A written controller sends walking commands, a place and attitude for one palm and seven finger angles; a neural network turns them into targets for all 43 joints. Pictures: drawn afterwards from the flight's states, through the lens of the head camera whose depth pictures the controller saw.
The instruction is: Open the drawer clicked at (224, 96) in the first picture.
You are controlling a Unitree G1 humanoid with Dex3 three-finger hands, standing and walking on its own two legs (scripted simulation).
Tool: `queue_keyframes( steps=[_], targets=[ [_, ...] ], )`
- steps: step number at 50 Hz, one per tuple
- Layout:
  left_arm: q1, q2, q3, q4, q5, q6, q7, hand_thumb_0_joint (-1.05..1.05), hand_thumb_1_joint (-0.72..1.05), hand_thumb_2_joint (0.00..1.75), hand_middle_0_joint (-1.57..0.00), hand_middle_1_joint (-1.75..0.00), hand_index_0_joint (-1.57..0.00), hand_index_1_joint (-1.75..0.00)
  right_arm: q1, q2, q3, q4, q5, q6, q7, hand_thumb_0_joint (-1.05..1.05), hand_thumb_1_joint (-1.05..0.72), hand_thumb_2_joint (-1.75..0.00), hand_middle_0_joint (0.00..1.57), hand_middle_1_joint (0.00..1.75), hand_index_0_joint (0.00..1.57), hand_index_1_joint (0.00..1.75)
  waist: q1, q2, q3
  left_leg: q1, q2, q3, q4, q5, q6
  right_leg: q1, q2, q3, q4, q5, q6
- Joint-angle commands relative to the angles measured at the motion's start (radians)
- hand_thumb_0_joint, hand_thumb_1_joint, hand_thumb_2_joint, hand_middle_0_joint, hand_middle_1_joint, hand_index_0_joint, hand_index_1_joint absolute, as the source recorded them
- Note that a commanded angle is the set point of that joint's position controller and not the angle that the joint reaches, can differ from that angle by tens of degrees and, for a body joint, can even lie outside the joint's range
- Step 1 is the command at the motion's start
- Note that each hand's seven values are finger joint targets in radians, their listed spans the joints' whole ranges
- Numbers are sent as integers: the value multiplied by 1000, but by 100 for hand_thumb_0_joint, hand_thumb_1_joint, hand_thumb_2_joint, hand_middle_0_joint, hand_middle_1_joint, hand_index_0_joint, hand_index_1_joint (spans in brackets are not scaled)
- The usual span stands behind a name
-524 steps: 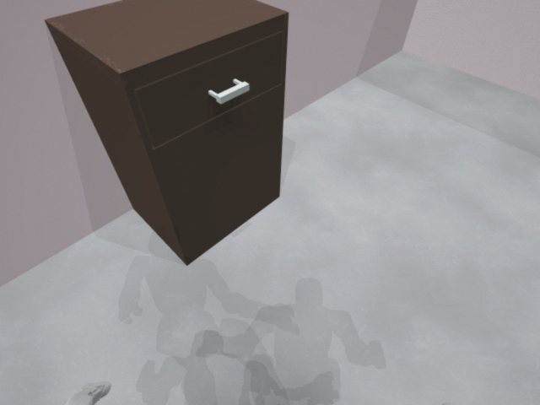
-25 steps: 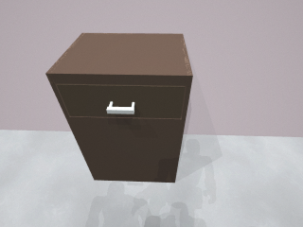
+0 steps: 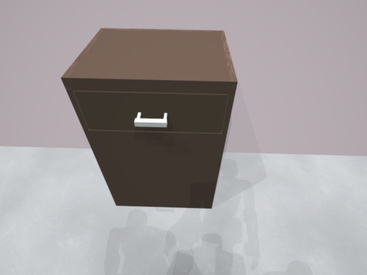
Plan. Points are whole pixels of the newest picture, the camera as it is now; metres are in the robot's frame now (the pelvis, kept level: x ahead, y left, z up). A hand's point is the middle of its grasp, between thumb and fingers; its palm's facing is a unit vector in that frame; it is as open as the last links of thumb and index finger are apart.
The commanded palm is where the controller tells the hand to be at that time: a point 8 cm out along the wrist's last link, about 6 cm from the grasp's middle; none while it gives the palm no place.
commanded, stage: look again from close up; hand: left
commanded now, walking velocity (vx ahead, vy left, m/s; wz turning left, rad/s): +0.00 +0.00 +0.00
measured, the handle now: (151, 119) +0.63 +0.15 -0.04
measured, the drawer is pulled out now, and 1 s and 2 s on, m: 0.00 0.00 0.00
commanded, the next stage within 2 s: shuffle to correct the standing spot in 0.56 s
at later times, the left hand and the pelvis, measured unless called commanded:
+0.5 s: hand out of the picture -0.01 +0.13 -0.17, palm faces +0.07 -0.99 -0.13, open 7.4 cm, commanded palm none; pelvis +0.01 -0.02 +0.00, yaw +1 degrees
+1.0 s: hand out of the picture +0.06 +0.11 -0.17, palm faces +0.07 -0.99 -0.14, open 7.4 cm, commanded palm none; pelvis +0.09 -0.05 +0.00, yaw +1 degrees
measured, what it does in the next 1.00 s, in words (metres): shifts its weight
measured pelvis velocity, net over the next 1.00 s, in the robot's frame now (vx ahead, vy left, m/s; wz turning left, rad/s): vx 0.09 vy -0.05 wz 0.01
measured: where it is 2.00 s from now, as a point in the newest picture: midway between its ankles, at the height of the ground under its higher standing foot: outside the picture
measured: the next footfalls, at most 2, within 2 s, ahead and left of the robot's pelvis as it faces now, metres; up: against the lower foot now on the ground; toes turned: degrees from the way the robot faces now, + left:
none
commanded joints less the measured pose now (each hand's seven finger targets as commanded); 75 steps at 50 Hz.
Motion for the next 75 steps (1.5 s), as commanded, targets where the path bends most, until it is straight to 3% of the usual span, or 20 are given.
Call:
queue_keyframes(
  steps=[1,17,22,33,35,40,43,46,50,52,54,55,56,58,60,70,72,73,74,75],
  targets=[
    [52,80,19,-31,-3,-15,9,0,90,90,-20,-30,-20,-30,16,-102,-26,-52,-1,-19,-9,0,-90,-90,20,30,20,30,12,-24,117,-184,163,-224,-218,-377,-19,21,-51,105,-93,-225,-30],
    [69,61,13,-10,-5,-31,10,0,90,90,-20,-30,-20,-30,21,-69,-19,-30,2,-31,-12,0,-90,-90,20,30,20,30,0,-34,81,-124,144,-191,-161,-279,-30,-10,-65,144,-144,-222,-30],
    [74,63,16,-5,-3,-27,10,0,90,90,-20,-30,-20,-30,22,-69,-21,-25,1,-27,-12,0,-90,-90,20,30,20,30,4,-7,111,-157,148,-210,-180,-339,-28,-22,-55,134,-142,-254,-24],
    [71,45,7,15,-11,-39,12,0,90,90,-20,-30,-20,-30,36,-55,-8,-1,4,-46,-18,0,-90,-90,20,30,20,30,11,-15,55,-124,163,-203,-188,-194,-33,78,-61,123,-116,-71,-31],
    [79,44,7,22,-9,-42,9,0,90,90,-20,-30,-20,-30,46,-60,-10,7,1,-51,-19,0,-90,-90,20,30,20,30,10,-24,34,-97,168,-196,-188,-244,-30,84,-52,110,-102,-125,-35],
    [87,42,17,11,1,-36,-4,0,90,90,-20,-30,-20,-30,29,-82,-22,1,-4,-47,-18,0,-90,-90,20,30,20,30,17,3,110,-135,202,-227,-217,-402,-3,25,-28,93,-59,-241,-46],
    [104,46,20,11,1,-42,-10,0,90,90,-20,-30,-20,-30,25,-77,-25,-2,-2,-54,-17,0,-90,-90,20,30,20,30,20,-4,134,-132,201,-214,-189,-366,2,15,-34,107,-59,-219,-58],
    [121,52,22,15,-1,-50,-10,0,90,90,-20,-30,-20,-30,33,-55,-22,-2,1,-63,-18,0,-90,-90,20,30,20,30,18,-63,126,-118,167,-160,-106,-265,-7,32,-57,167,-101,-213,-79],
    [150,80,34,29,-8,-58,-7,0,90,90,-20,-30,-20,-30,46,-24,-11,1,2,-77,-21,0,-90,-90,20,30,20,30,16,-142,53,-112,97,-49,69,-124,-33,134,-123,253,-147,-100,-124],
    [147,84,39,33,-9,-60,3,0,90,90,-20,-30,-20,-30,37,-3,-2,4,5,-77,-25,0,-90,-90,20,30,20,30,12,-123,36,-115,85,-24,107,-83,-57,186,-172,283,-132,198,-150],
    [115,75,31,31,-14,-64,13,0,90,90,-20,-30,-20,-30,50,5,4,22,14,-77,-32,0,-90,-90,20,30,20,30,-4,-42,-5,-23,120,-63,-10,92,-69,218,-143,190,-36,586,-117],
    [113,67,24,31,-17,-66,16,0,90,90,-20,-30,-20,-30,54,-12,2,33,15,-79,-38,0,-90,-90,20,30,20,30,0,22,-26,40,149,-76,-20,330,-67,215,-103,132,9,697,-74],
    [113,69,23,26,-19,-66,22,0,90,90,-20,-30,-20,-30,62,-30,-4,33,17,-79,-45,0,-90,-90,20,30,20,30,4,73,-35,82,167,-78,29,566,-62,201,-86,111,26,721,-44],
    [115,97,29,26,-21,-62,34,0,90,90,-20,-30,-20,-30,54,-40,-10,26,23,-63,-57,0,-90,-90,20,30,20,30,11,75,-67,125,178,-66,78,666,-67,205,-98,102,40,777,-29],
    [90,116,32,17,-18,-48,38,0,90,90,-20,-30,-20,-30,44,-50,-22,13,25,-45,-60,0,-90,-90,20,30,20,30,7,58,-71,112,176,-59,77,610,-69,203,-111,96,64,783,-28],
    [23,92,41,-60,-5,-16,24,0,90,90,-20,-30,-20,-30,-36,-91,-57,-45,9,-31,-43,0,-90,-90,20,30,20,30,14,-6,21,136,223,-58,31,584,-11,35,-57,62,107,315,-4],
    [33,99,38,-61,-5,-20,25,0,90,90,-20,-30,-20,-30,-54,-82,-53,-52,11,-32,-40,0,-90,-90,20,30,20,30,23,-37,1,101,200,-48,44,465,-22,83,-76,90,63,415,-7],
    [114,176,46,-23,-9,-39,68,0,90,90,-20,-30,-20,-30,-139,-140,-68,-129,31,-45,-33,0,-90,-90,20,30,20,30,46,-93,-26,54,213,26,267,430,-80,119,-139,109,5,855,24],
    [123,217,57,-72,-3,-52,60,0,90,90,-20,-30,-20,-30,-90,-69,-53,-172,27,-36,-13,0,-90,-90,20,30,20,30,50,-235,-113,-139,93,-59,355,-188,-62,290,-242,272,33,1049,-50],
    [119,205,42,-82,2,-59,56,0,90,90,-20,-30,-20,-30,-141,-57,-46,-183,28,-26,-14,0,-90,-90,20,30,20,30,63,-169,-144,-175,78,-107,440,-311,-61,322,-291,330,25,1095,-139]
  ],
)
